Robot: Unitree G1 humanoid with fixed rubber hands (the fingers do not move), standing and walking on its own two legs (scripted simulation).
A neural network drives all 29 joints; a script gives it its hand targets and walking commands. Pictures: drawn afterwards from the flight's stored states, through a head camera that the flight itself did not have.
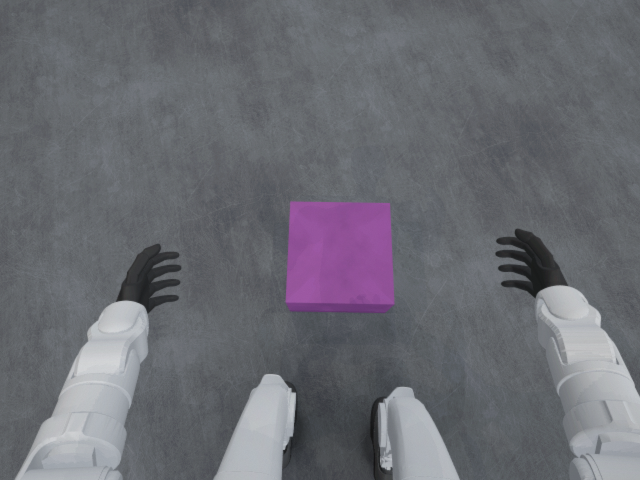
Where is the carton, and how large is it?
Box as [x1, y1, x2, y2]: [286, 201, 393, 312]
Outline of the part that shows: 290,201 286,283 286,303 289,309 294,311 385,312 393,304 389,203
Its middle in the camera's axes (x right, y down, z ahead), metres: +0.05 +0.05 +1.07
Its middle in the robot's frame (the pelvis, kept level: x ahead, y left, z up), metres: +0.54 -0.02 -0.62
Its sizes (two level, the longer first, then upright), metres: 0.272 0.268 0.151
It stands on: the floor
